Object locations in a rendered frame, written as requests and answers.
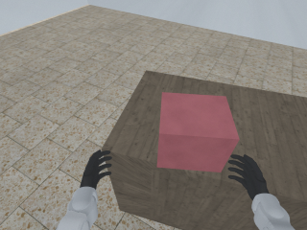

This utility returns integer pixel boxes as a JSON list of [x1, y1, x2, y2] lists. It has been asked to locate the carton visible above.
[[156, 92, 240, 173]]

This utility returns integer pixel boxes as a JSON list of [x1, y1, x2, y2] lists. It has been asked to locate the left robot forearm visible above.
[[56, 186, 99, 230]]

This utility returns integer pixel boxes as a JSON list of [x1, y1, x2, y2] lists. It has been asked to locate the robot left hand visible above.
[[80, 149, 112, 190]]

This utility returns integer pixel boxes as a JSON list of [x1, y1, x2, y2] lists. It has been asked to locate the robot right hand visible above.
[[228, 154, 269, 200]]

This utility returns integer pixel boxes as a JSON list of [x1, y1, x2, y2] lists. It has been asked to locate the pedestal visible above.
[[101, 70, 307, 230]]

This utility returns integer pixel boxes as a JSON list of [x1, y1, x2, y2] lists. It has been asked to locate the right robot forearm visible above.
[[251, 193, 295, 230]]

